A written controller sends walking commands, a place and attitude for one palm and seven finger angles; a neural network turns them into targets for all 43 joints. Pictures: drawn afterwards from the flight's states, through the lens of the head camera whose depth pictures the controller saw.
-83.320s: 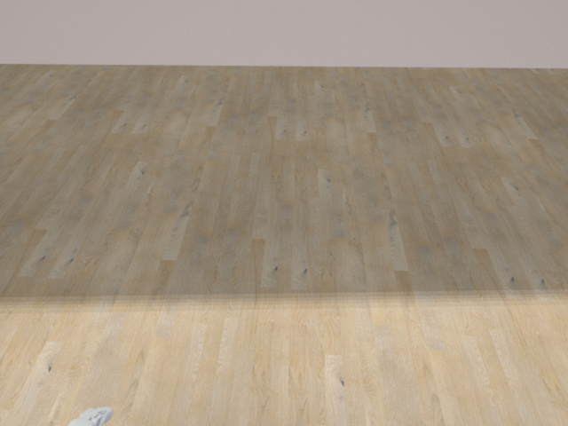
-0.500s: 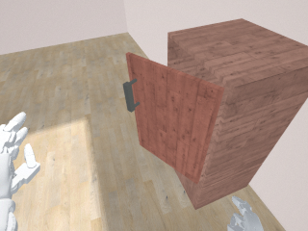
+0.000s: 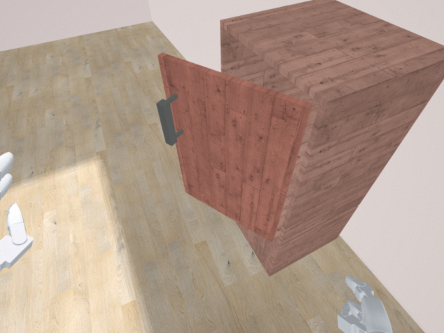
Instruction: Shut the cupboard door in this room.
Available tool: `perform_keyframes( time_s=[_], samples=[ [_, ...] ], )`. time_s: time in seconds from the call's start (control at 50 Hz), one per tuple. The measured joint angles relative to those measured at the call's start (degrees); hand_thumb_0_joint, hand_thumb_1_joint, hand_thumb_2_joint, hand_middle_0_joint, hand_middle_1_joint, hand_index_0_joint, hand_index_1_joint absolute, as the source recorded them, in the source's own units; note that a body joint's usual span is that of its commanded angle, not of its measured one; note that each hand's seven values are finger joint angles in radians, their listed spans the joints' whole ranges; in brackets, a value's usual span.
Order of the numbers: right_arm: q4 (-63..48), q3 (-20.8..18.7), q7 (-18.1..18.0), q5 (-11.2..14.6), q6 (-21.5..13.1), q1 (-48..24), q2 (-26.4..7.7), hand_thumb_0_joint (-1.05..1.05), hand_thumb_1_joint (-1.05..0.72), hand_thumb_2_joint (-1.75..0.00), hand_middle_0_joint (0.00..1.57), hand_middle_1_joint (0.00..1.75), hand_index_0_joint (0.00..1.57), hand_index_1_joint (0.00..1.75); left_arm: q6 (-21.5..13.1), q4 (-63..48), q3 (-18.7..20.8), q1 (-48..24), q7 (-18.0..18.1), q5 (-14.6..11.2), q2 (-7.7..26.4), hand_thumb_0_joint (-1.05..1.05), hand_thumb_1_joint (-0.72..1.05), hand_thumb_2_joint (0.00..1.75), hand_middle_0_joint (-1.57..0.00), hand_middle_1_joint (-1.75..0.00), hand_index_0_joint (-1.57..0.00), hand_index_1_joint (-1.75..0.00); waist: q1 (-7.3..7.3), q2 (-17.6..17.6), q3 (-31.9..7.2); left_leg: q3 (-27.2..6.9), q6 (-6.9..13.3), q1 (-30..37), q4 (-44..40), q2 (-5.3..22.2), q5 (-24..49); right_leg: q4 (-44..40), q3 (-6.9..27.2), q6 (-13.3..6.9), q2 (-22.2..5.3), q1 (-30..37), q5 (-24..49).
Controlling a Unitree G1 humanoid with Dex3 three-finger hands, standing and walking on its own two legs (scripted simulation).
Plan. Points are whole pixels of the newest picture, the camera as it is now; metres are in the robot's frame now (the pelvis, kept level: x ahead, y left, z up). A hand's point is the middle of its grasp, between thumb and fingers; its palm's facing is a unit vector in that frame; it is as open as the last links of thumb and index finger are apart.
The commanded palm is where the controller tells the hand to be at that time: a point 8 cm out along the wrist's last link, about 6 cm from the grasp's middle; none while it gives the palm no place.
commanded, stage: step back with the hand held close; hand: left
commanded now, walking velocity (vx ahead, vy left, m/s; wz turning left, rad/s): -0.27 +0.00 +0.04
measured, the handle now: (172, 119) +0.66 +0.18 -0.02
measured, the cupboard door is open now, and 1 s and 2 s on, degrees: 29 29 29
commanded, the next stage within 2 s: stop stepping back and stand still in 1.24 s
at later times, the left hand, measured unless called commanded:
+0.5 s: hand out of the picture +0.12 +0.27 +0.16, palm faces +0.49 -0.76 -0.42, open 7.4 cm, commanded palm +0.05 +0.31 +0.18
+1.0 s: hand out of the picture +0.03 +0.26 +0.17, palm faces +0.47 -0.78 -0.42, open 7.4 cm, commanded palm -0.04 +0.31 +0.18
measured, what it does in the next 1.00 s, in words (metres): walks backwards: right foot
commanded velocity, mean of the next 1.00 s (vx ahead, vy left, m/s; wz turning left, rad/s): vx -0.35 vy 0.00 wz -0.02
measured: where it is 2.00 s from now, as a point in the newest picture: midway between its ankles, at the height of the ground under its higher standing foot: outside the picture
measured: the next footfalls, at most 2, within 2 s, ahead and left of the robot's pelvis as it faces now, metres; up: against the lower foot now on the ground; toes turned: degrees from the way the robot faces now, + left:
right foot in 0.76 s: -0.04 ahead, -0.13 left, +0.00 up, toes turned +11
right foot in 1.30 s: -0.24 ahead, -0.13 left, +0.00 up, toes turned +7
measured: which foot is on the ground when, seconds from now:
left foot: down 0.00-1.00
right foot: down 0.00-0.68, up 0.70-0.74, down 0.76-1.00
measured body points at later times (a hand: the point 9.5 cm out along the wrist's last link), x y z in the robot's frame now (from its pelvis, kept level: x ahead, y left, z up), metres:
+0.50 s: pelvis -0.08 +0.00 -0.02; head -0.08 +0.01 +0.43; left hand +0.09 +0.31 +0.18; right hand +0.09 -0.24 -0.10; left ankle -0.01 +0.08 -0.73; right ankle +0.02 -0.12 -0.74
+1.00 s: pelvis -0.15 +0.00 -0.02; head -0.15 +0.03 +0.43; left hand +0.00 +0.30 +0.19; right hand +0.05 -0.23 -0.07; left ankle -0.01 +0.08 -0.73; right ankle -0.08 -0.13 -0.74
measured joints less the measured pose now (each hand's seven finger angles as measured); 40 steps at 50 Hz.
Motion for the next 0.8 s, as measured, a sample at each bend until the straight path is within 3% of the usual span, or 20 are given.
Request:
perform_keyframes(
  time_s=[0.12,0.3,0.44,0.6,0.7,0.8],
  samples=[
    [-0.9,0.5,-0.2,0.0,-0.2,0.8,0.6,0.01,-0.90,-0.90,0.20,0.30,0.20,0.30,-0.4,-1.3,1.0,0.8,0.6,0.5,0.6,0.01,0.89,0.90,-0.21,-0.30,-0.21,-0.30,-0.21,-1.1,-0.5,0.3,0.8,-2.4,2.3,-0.1,0.3,1.6,0.2,0.5,-0.3,-2.1,0.8],
    [-0.4,1.5,-0.3,-0.5,-3.1,3.0,1.2,0.01,-0.90,-0.90,0.20,0.30,0.20,0.30,-2.5,-0.8,1.7,-1.9,1.1,2.6,-1.7,0.01,0.89,0.90,-0.21,-0.30,-0.21,-0.30,0.64,-1.8,-0.1,-0.5,1.5,-6.5,7.6,-0.4,0.2,6.1,0.6,1.2,-0.2,-5.1,0.7],
    [1.0,1.8,0.4,-0.9,-4.7,3.5,1.8,0.01,-0.90,-0.90,0.20,0.30,0.20,0.30,-4.0,-1.6,2.2,-4.0,1.4,3.4,-3.1,0.01,0.89,0.90,-0.21,-0.30,-0.21,-0.30,1.01,-2.1,0.7,-0.8,1.3,-9.3,12.3,0.4,-2.7,8.8,0.2,0.3,0.3,-7.2,0.7],
    [1.6,1.6,1.1,-1.2,-5.0,3.2,1.9,0.01,-0.90,-0.90,0.20,0.30,0.20,0.30,-6.5,-3.9,2.6,-2.5,2.1,3.1,-1.1,0.01,0.89,0.90,-0.21,-0.30,-0.21,-0.30,-1.07,-3.7,1.1,-1.2,1.0,-12.3,11.0,0.1,-1.9,6.1,0.3,0.5,0.4,-9.4,4.0],
    [1.6,0.7,0.5,-1.1,-6.2,4.6,1.7,0.01,-0.90,-0.90,0.20,0.30,0.20,0.30,-7.0,-3.9,4.4,-1.7,1.4,3.6,1.7,0.01,0.89,0.90,-0.21,-0.30,-0.21,-0.30,-2.82,-2.1,1.2,-2.3,1.6,-14.4,11.4,1.8,4.1,12.7,3.2,1.6,3.9,-8.1,-1.3],
    [3.8,0.6,0.8,-1.5,-7.8,2.9,2.2,0.01,-0.90,-0.90,0.20,0.30,0.20,0.30,-8.1,-4.1,6.9,-0.7,1.4,2.4,0.9,0.01,0.89,0.90,-0.21,-0.30,-0.21,-0.30,-0.34,-2.2,0.8,-2.0,0.6,-16.7,11.3,3.2,5.3,10.6,5.9,0.8,5.6,-4.8,-5.9]
  ],
)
